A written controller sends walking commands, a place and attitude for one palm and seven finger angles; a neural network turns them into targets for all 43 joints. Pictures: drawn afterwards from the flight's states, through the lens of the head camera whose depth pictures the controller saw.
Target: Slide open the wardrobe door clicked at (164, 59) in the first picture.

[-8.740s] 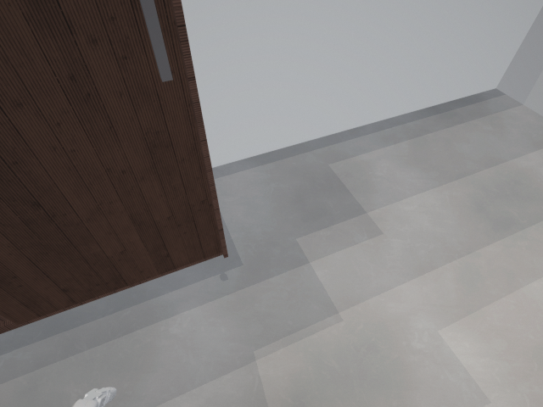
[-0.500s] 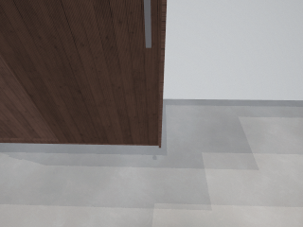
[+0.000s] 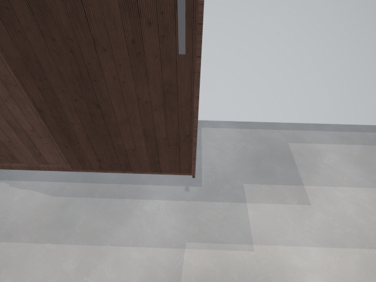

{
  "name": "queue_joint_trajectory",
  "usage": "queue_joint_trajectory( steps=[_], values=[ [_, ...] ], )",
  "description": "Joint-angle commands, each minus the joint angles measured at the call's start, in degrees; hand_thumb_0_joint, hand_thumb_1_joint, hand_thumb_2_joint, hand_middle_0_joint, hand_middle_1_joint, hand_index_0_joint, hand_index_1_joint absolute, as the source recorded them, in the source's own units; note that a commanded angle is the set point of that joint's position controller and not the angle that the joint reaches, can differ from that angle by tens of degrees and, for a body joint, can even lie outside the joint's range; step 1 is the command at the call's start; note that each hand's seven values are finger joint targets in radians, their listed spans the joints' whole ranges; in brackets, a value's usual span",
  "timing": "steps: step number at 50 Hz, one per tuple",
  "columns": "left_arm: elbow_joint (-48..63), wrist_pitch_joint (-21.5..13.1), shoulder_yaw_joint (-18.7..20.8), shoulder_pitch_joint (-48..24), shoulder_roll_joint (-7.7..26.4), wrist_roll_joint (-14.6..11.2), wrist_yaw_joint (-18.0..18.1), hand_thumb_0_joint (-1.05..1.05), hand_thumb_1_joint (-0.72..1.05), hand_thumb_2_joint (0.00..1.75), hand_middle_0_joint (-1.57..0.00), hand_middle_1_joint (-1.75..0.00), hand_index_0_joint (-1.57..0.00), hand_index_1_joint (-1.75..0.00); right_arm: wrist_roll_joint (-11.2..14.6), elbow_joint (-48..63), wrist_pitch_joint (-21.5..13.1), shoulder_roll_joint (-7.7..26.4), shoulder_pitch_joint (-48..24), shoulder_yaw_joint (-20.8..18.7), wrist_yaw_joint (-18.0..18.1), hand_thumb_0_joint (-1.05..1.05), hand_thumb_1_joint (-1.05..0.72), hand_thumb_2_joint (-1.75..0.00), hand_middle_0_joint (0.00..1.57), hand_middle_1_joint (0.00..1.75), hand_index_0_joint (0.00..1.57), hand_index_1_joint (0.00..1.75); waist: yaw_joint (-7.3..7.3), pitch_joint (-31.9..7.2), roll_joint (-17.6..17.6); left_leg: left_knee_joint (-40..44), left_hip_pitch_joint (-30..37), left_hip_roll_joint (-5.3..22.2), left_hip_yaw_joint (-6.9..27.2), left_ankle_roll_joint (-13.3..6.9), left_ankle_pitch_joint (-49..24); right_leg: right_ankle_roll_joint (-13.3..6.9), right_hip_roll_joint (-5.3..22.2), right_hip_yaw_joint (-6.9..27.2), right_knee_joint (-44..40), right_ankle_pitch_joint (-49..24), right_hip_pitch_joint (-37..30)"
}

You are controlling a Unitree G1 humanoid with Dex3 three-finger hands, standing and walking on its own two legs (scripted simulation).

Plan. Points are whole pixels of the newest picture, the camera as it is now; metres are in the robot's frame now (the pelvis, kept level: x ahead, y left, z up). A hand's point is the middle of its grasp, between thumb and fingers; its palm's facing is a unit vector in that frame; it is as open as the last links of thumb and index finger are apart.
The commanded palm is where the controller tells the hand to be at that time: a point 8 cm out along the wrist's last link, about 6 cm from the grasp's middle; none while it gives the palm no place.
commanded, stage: look again from close up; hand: right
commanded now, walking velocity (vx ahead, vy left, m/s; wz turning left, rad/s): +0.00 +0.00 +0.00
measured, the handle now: (181, 7) +0.86 +0.07 +0.24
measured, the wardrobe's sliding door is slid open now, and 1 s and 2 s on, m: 0.00 0.00 0.00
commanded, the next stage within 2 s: shuffle to correct the standing spot in 0.60 s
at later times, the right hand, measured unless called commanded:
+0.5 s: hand out of the picture -0.04 -0.18 -0.17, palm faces +0.05 +0.99 -0.15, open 7.4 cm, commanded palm none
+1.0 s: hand out of the picture -0.04 -0.16 -0.18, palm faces +0.06 +0.99 -0.15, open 7.4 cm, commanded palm none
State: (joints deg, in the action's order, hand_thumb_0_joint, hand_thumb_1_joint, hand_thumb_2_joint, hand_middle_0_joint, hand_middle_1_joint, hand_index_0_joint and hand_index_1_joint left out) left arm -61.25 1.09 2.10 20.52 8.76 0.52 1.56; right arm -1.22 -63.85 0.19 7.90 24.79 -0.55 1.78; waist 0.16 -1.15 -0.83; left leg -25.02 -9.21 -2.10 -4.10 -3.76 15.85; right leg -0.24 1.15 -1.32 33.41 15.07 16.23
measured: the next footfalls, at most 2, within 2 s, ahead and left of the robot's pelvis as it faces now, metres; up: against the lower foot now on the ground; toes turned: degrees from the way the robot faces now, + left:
right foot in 0.02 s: +0.04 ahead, -0.13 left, +0.00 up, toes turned -2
right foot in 1.34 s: +0.21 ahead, -0.11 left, +0.00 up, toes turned -13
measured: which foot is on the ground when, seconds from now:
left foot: down 0.00-1.00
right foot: up 0.00-0.00, down 0.02-1.00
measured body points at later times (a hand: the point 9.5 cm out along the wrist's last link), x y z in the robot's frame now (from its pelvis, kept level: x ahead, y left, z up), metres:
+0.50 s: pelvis -0.02 -0.02 +0.00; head -0.01 -0.02 +0.45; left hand -0.04 +0.17 -0.16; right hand -0.04 -0.23 -0.16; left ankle -0.03 +0.08 -0.74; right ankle +0.00 -0.13 -0.74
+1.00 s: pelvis +0.01 +0.00 -0.01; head +0.01 +0.00 +0.44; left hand -0.03 +0.20 -0.17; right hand -0.04 -0.22 -0.17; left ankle -0.03 +0.08 -0.74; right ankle +0.00 -0.13 -0.74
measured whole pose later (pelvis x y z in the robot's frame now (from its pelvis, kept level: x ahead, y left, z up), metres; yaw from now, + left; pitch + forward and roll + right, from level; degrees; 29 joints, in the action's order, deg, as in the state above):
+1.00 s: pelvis +0.01 +0.00 -0.01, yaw +0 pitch +1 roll -1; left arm -63.2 -0.3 1.1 21.8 5.7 1.4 1.7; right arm -1.7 -63.5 -0.5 7.2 23.3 -1.9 -0.2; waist -0.1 -1.3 -1.2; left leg -32.6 -12.9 0.1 -3.9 -2.8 20.5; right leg -0.5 -0.1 -2.1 30.0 17.0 14.2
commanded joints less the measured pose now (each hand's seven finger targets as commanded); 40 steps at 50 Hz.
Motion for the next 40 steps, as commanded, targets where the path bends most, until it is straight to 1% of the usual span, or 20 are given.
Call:
queue_joint_trajectory(
  steps=[1, 2, 3, 4, 6, 7, 8, 9, 10, 13, 17, 18, 24, 27, 31, 33, 35, 37, 39, 40],
  values=[
    [-0.22, -2.59, -1.73, 2.38, 2.68, 0.20, 1.04, 0.00, 0.90, 0.90, -0.20, -0.30, -0.20, -0.30, 0.68, 0.86, -1.66, 2.51, 3.13, 0.01, -0.46, 0.00, -0.90, -0.90, 0.20, 0.30, 0.20, 0.30, 1.66, 4.84, 2.55, 5.02, -6.05, 7.23, 6.88, 0.97, -5.91, -2.31, 6.59, 5.29, -12.86, -13.37, -6.81],
    [-0.64, -2.60, -1.80, 2.46, 3.26, 0.29, 1.44, 0.00, 0.90, 0.90, -0.20, -0.30, -0.20, -0.30, 0.74, 0.52, -2.00, 2.62, 2.87, -0.14, -0.43, 0.00, -0.90, -0.90, 0.20, 0.30, 0.20, 0.30, 1.65, 3.28, -0.58, 5.69, -3.53, 7.22, 6.62, 1.29, -9.50, -1.98, 6.81, 4.11, -10.68, -14.13, -5.65],
    [-1.49, -2.67, -2.00, 1.90, 2.58, 0.01, 1.32, 0.00, 0.90, 0.90, -0.20, -0.30, -0.20, -0.30, 0.90, -0.19, -1.57, 3.22, 1.36, -0.08, -0.22, 0.00, -0.90, -0.90, 0.20, 0.30, 0.20, 0.30, 1.32, 2.11, 3.89, 4.78, -0.62, 8.05, 6.39, 1.54, -11.10, -1.60, 5.50, 3.89, -11.81, -14.16, -4.54],
    [-1.66, -2.70, -2.25, 1.90, 2.29, -0.04, 1.16, 0.00, 0.90, 0.90, -0.20, -0.30, -0.20, -0.30, 1.04, 0.07, -1.32, 4.26, 0.21, -0.05, -0.30, 0.00, -0.90, -0.90, 0.20, 0.30, 0.20, 0.30, 1.23, 2.45, 5.69, 4.79, 0.65, 7.94, 5.62, 1.73, -6.52, -1.49, 5.62, 4.85, -14.34, -9.21, -2.67],
    [-1.73, -2.56, -2.36, 0.63, 2.34, 0.09, 1.18, 0.00, 0.90, 0.90, -0.20, -0.30, -0.20, -0.30, 0.84, -0.24, -1.25, 3.48, -0.09, 0.15, -0.30, 0.00, -0.90, -0.90, 0.20, 0.30, 0.20, 0.30, 1.52, 5.53, 2.78, 5.39, -0.37, 7.62, 5.79, 1.57, -5.61, -1.67, 5.33, 5.27, -15.26, -6.77, -0.92],
    [-1.82, -2.56, -2.36, 0.65, 2.19, 0.09, 1.20, 0.00, 0.90, 0.90, -0.20, -0.30, -0.20, -0.30, 0.81, -0.36, -1.27, 3.24, -0.12, 0.23, -0.28, 0.00, -0.90, -0.90, 0.20, 0.30, 0.20, 0.30, 1.41, 5.70, 2.86, 5.59, -0.53, 7.76, 5.97, 1.49, -5.88, -1.66, 5.12, 4.93, -15.33, -6.97, -1.22],
    [-1.94, -2.52, -2.37, 0.96, 2.01, 0.07, 1.21, 0.00, 0.90, 0.90, -0.20, -0.30, -0.20, -0.30, 0.75, -0.39, -1.27, 3.20, -0.38, 0.26, -0.23, 0.00, -0.90, -0.90, 0.20, 0.30, 0.20, 0.30, 1.36, 5.69, 2.03, 5.60, -0.35, 7.62, 5.80, 1.47, -5.83, -1.66, 5.12, 5.15, -15.32, -7.09, -1.16],
    [-1.96, -2.60, -2.35, 1.12, 1.95, 0.06, 1.20, 0.00, 0.90, 0.90, -0.20, -0.30, -0.20, -0.30, 0.73, -0.27, -1.30, 3.07, -0.59, 0.21, -0.23, 0.00, -0.90, -0.90, 0.20, 0.30, 0.20, 0.30, 1.20, 5.43, 1.77, 5.59, -0.35, 7.77, 5.75, 1.52, -5.87, -1.64, 5.10, 4.88, -15.40, -7.12, -1.29],
    [-2.07, -2.61, -2.33, 0.96, 1.89, 0.10, 1.17, 0.00, 0.90, 0.90, -0.20, -0.30, -0.20, -0.30, 0.75, -0.15, -1.27, 3.03, -0.70, 0.12, -0.21, 0.00, -0.90, -0.90, 0.20, 0.30, 0.20, 0.30, 1.21, 5.50, 2.28, 5.57, -0.58, 7.82, 5.62, 1.58, -5.38, -1.65, 4.92, 4.92, -15.60, -6.52, -1.53],
    [-2.57, -2.46, -2.40, 1.30, 1.62, 0.08, 1.14, 0.00, 0.90, 0.90, -0.20, -0.30, -0.20, -0.30, 0.67, -0.16, -1.28, 2.98, -1.04, 0.17, -0.12, 0.00, -0.90, -0.90, 0.20, 0.30, 0.20, 0.30, 1.01, 6.24, 1.39, 5.73, -1.01, 7.79, 5.85, 1.52, -4.55, -1.57, 4.63, 4.76, -15.42, -5.81, -0.94],
    [-2.50, -2.35, -2.35, 1.84, 1.41, 0.22, 1.01, 0.00, 0.90, 0.90, -0.20, -0.30, -0.20, -0.30, 0.66, 0.17, -1.21, 2.77, -1.43, -0.06, -0.12, 0.00, -0.90, -0.90, 0.20, 0.30, 0.20, 0.30, 0.66, 7.43, 1.30, 5.60, -2.54, 7.78, 5.84, 1.41, -1.93, -1.63, 4.18, 5.04, -16.03, -2.63, -0.30],
    [-2.38, -2.32, -2.32, 1.80, 1.40, 0.18, 0.97, 0.00, 0.90, 0.90, -0.20, -0.30, -0.20, -0.30, 0.63, 0.22, -1.23, 2.74, -1.22, -0.01, -0.10, 0.00, -0.90, -0.90, 0.20, 0.30, 0.20, 0.30, 0.80, 7.06, 1.45, 5.65, -2.45, 7.76, 5.95, 1.40, -1.60, -1.70, 4.18, 5.17, -15.93, -2.38, -0.16],
    [-2.08, -2.49, -2.27, 1.89, 1.51, 0.15, 0.81, 0.00, 0.90, 0.90, -0.20, -0.30, -0.20, -0.30, 0.63, 0.63, -1.58, 2.90, -0.94, -0.08, -0.05, 0.00, -0.90, -0.90, 0.20, 0.30, 0.20, 0.30, 0.41, 5.19, 0.20, 5.38, -2.59, 8.25, 6.31, 1.37, -2.86, -1.70, 3.92, 4.77, -14.81, -5.01, -1.90],
    [-1.99, -2.45, -2.28, 1.57, 1.76, 0.16, 0.79, 0.00, 0.90, 0.90, -0.20, -0.30, -0.20, -0.30, 0.63, 0.61, -1.61, 2.87, -0.83, -0.08, -0.05, 0.00, -0.90, -0.90, 0.20, 0.30, 0.20, 0.30, 0.35, 5.95, 1.00, 5.62, -3.61, 8.17, 6.44, 1.40, -2.03, -1.66, 3.92, 4.80, -14.88, -4.13, -2.06],
    [-2.05, -2.71, -2.41, 1.65, 1.89, 0.16, 0.77, 0.00, 0.90, 0.90, -0.20, -0.30, -0.20, -0.30, 0.62, 0.58, -1.76, 3.14, -0.66, -0.09, -0.03, 0.00, -0.90, -0.90, 0.20, 0.30, 0.20, 0.30, 0.42, 4.69, 1.78, 5.08, -2.48, 8.29, 6.15, 1.45, -4.21, -1.75, 4.11, 4.84, -14.77, -6.56, -2.70],
    [-1.94, -2.71, -2.41, 1.53, 2.01, 0.14, 0.81, 0.00, 0.90, 0.90, -0.20, -0.30, -0.20, -0.30, 0.55, 0.40, -1.79, 3.00, -0.67, -0.03, 0.03, 0.00, -0.90, -0.90, 0.20, 0.30, 0.20, 0.30, 0.39, 5.24, 0.52, 5.05, -2.61, 8.21, 6.01, 1.49, -4.79, -1.76, 4.11, 4.99, -14.47, -7.69, -2.74],
    [-2.00, -2.65, -2.41, 1.38, 2.09, 0.15, 0.76, 0.00, 0.90, 0.90, -0.20, -0.30, -0.20, -0.30, 0.61, 0.37, -1.74, 3.00, -0.58, 0.02, -0.01, 0.00, -0.90, -0.90, 0.20, 0.30, 0.20, 0.30, 0.40, 5.85, 0.76, 5.43, -3.36, 8.36, 6.24, 1.56, -3.35, -1.68, 4.00, 4.82, -14.80, -6.20, -2.77],
    [-2.53, -2.28, -2.21, 2.49, 2.14, 0.53, 0.71, 0.00, 0.90, 0.90, -0.20, -0.30, -0.20, -0.30, 0.39, 0.03, -1.47, 2.84, -0.13, -0.22, -0.20, 0.00, -0.90, -0.90, 0.20, 0.30, 0.20, 0.30, -0.05, 5.91, -0.06, 5.16, -4.54, 7.64, 5.97, 1.35, 5.81, -1.86, 3.93, 4.86, -15.22, 3.80, -2.76],
    [-2.22, -1.68, -1.57, 2.71, 2.85, 0.97, 0.59, 0.00, 0.90, 0.90, -0.20, -0.30, -0.20, -0.30, -0.03, 0.43, -0.88, 2.95, -0.17, -0.75, -0.52, 0.00, -0.90, -0.90, 0.20, 0.30, 0.20, 0.30, -0.06, 8.74, 1.04, 3.95, -7.59, 6.57, 5.34, 1.18, 14.65, -2.62, 4.67, 6.44, -16.42, 14.75, 0.50],
    [-1.93, -1.57, -1.32, 2.77, 3.14, 1.11, 0.54, 0.00, 0.90, 0.90, -0.20, -0.30, -0.20, -0.30, -0.19, 0.75, -0.70, 2.98, -0.03, -1.01, -0.70, 0.00, -0.90, -0.90, 0.20, 0.30, 0.20, 0.30, -0.07, 9.88, 2.29, 2.91, -8.54, 6.05, 4.92, 1.18, 16.34, -3.15, 5.31, 7.63, -17.37, 18.29, 2.13]
  ],
)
